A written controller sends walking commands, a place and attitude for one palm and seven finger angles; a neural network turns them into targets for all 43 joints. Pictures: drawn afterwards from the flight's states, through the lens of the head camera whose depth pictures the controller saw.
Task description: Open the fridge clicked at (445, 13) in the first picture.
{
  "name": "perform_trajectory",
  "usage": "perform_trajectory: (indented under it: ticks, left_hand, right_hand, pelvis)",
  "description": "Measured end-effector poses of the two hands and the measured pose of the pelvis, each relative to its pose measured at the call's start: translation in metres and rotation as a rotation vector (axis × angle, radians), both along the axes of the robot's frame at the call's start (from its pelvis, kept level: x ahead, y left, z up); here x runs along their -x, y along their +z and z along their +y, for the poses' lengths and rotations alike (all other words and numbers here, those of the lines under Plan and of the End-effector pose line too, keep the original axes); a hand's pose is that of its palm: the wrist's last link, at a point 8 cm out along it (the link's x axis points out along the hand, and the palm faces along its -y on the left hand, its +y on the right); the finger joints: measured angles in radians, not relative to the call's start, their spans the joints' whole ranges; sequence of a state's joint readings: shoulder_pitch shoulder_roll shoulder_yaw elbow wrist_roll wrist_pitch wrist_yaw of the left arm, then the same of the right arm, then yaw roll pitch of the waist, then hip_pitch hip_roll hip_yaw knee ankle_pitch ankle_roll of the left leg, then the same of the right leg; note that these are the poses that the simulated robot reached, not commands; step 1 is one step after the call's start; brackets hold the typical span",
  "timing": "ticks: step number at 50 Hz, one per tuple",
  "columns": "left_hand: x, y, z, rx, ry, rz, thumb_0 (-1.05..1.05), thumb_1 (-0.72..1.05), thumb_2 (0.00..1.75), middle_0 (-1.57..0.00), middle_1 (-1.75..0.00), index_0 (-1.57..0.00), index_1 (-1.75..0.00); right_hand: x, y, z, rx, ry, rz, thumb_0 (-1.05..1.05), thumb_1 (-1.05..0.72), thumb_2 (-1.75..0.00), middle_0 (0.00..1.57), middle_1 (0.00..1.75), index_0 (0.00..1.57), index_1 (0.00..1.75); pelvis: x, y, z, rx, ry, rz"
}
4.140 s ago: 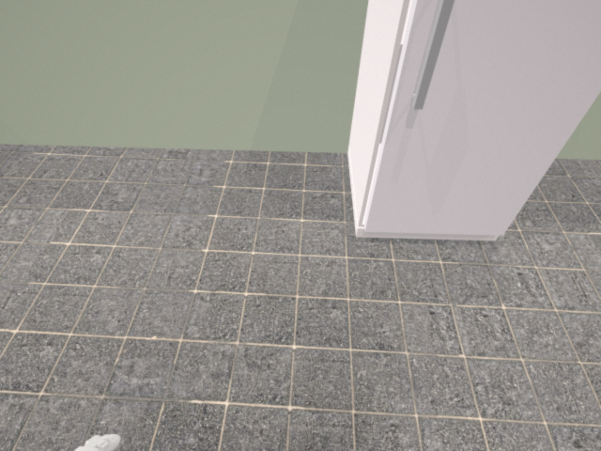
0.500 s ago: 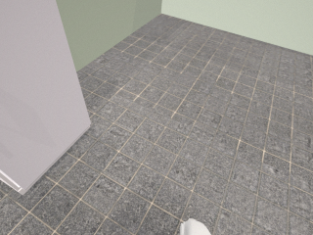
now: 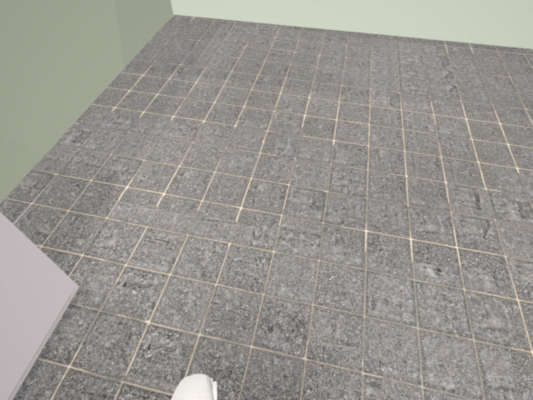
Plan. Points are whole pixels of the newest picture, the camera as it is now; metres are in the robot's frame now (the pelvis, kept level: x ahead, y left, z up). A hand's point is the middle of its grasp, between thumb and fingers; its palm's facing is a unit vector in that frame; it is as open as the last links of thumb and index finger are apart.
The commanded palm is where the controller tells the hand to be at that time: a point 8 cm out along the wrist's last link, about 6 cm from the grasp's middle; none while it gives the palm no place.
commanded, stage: turn to face it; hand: left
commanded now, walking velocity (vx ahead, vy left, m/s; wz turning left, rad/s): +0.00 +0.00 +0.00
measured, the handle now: out of the picture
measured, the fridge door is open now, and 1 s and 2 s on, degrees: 0 0 0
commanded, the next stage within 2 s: none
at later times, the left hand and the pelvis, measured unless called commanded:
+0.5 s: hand (114, 396) +0.15 +0.27 -0.17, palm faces +0.18 -0.97 -0.18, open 7.4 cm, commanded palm none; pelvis +0.12 +0.08 +0.01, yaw +7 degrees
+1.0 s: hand out of the picture +0.13 +0.22 -0.13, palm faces +0.43 -0.86 -0.29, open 7.4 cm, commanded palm none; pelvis +0.13 +0.01 +0.01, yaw +26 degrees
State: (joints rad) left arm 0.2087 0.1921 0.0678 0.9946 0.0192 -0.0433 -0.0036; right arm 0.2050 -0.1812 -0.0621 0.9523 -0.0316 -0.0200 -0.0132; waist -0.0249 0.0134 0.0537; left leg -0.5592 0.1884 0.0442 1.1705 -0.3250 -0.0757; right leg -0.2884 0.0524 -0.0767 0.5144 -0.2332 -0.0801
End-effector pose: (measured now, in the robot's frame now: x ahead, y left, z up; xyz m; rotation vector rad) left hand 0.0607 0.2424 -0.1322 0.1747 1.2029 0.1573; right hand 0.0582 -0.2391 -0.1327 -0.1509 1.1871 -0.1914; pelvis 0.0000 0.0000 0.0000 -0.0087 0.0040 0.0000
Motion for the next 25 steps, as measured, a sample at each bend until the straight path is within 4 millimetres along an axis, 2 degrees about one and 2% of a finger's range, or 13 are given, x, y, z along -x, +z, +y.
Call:
perform_trajectory:
  ticks: [2,5,8,11,14,18,25]
  left_hand:
    - [-0.002,0.003,0.009,-0.007,0.002,0.032,0.0,0.92,0.9,-0.2,-0.3,-0.2,-0.3]
    - [-0.008,0.003,0.022,-0.007,0.018,0.059,0.0,0.92,0.9,-0.2,-0.3,-0.2,-0.3]
    - [-0.018,-0.004,0.034,0.007,0.052,0.069,0.01,0.91,0.9,-0.2,-0.3,-0.2,-0.3]
    - [-0.029,-0.02,0.046,0.032,0.093,0.079,0.01,0.91,0.9,-0.2,-0.3,-0.2,-0.3]
    - [-0.039,-0.03,0.055,0.049,0.123,0.097,0.01,0.91,0.9,-0.2,-0.3,-0.2,-0.3]
    - [-0.053,-0.023,0.062,0.065,0.135,0.107,0.01,0.91,0.9,-0.2,-0.3,-0.2,-0.3]
    - [-0.078,-0.009,0.074,0.049,0.167,0.067,0.01,0.91,0.9,-0.2,-0.3,-0.2,-0.3]
  right_hand:
    - [-0.045,0.009,0.004,0.004,0.022,-0.09,0.0,-0.91,-0.9,0.19,0.3,0.2,0.3]
    - [-0.098,0.02,0.016,0.01,0.061,-0.167,0.0,-0.91,-0.9,0.19,0.3,0.2,0.3]
    - [-0.136,0.024,0.034,0.018,0.104,-0.183,0.0,-0.91,-0.9,0.19,0.3,0.2,0.3]
    - [-0.16,0.018,0.055,0.03,0.145,-0.164,0.0,-0.91,-0.9,0.19,0.3,0.2,0.3]
    - [-0.166,0.014,0.076,0.029,0.173,-0.113,0.0,-0.91,-0.9,0.19,0.3,0.2,0.3]
    - [-0.154,0.012,0.094,0.012,0.156,-0.03,0.0,-0.91,-0.9,0.2,0.3,0.2,0.3]
    - [-0.139,0.015,0.082,0.037,0.137,0.067,-0.01,-0.94,-0.9,0.2,0.3,0.21,0.3]
  pelvis:
    - [-0.014,0.003,0.006,0.001,-0.015,0.005]
    - [-0.036,0.004,0.018,0.009,-0.022,0.004]
    - [-0.06,0.002,0.032,0.025,-0.008,-0.007]
    - [-0.086,-0.007,0.049,0.044,0.019,-0.021]
    - [-0.101,-0.009,0.061,0.024,0.033,-0.03]
    - [-0.111,-0.001,0.072,0.029,0.06,-0.023]
    - [-0.12,0.007,0.077,0.025,0.125,0.014]
